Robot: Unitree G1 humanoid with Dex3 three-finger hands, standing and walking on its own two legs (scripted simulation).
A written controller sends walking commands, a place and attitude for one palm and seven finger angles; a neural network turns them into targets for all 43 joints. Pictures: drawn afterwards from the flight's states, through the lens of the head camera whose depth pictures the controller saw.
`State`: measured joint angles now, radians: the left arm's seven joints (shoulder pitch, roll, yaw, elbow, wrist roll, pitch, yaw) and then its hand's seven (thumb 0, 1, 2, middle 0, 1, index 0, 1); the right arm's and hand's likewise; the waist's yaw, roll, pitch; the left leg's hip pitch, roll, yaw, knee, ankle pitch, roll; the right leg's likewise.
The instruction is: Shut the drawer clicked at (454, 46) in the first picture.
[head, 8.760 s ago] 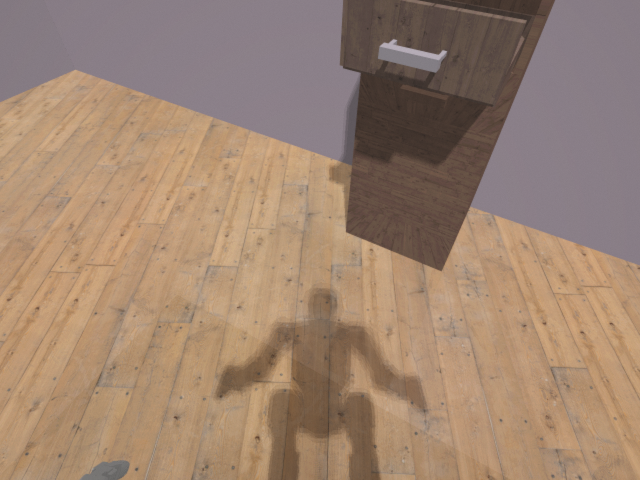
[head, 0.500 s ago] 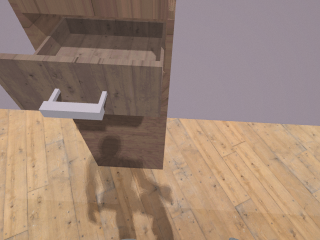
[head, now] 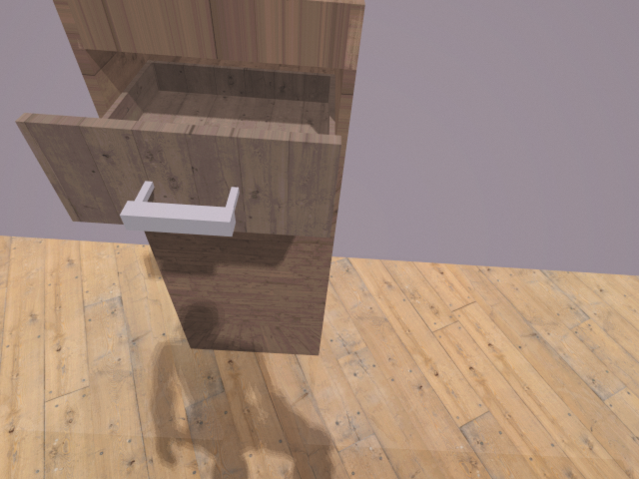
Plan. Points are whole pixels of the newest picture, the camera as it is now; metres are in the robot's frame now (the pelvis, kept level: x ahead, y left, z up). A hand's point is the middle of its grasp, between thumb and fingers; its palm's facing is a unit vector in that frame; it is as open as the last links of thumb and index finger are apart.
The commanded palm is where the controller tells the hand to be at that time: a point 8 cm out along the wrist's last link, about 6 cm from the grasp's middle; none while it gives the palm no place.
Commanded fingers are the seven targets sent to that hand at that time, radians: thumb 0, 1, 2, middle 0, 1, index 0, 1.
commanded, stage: come to a stop and stand still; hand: left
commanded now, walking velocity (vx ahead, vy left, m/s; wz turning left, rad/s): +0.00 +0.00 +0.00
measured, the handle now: (185, 205) +0.41 +0.21 +0.13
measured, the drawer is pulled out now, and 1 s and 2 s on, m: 0.20 0.20 0.20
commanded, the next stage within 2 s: look again from close up in 0.16 s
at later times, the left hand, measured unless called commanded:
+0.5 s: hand out of the picture -0.02 +0.18 -0.18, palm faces +0.01 -0.98 -0.20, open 7.4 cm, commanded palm none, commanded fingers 0.00 0.90 0.90 -0.20 -0.30 -0.20 -0.30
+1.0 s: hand out of the picture +0.13 +0.19 -0.10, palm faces +0.21 -0.95 -0.25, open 7.1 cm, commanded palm +0.12 +0.22 -0.05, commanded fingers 0.00 0.90 0.90 -0.34 -0.45 -0.34 -0.45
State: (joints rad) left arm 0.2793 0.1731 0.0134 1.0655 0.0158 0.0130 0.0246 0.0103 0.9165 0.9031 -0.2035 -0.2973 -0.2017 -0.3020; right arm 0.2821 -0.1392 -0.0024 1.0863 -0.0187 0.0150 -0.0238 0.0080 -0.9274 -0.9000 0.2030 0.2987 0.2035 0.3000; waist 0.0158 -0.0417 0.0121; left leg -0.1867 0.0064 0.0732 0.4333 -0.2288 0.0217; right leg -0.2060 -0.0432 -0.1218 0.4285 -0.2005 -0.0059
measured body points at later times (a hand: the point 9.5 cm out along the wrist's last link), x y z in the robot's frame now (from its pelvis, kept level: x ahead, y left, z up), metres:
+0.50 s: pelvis +0.00 +0.02 -0.01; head +0.00 +0.00 +0.44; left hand -0.02 +0.23 -0.16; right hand -0.01 -0.19 -0.18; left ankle +0.00 +0.10 -0.74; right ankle +0.02 -0.11 -0.74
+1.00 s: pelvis +0.03 -0.01 -0.01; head +0.03 -0.02 +0.44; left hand +0.12 +0.24 -0.09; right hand +0.05 -0.25 -0.15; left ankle +0.01 +0.10 -0.74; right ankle +0.02 -0.11 -0.74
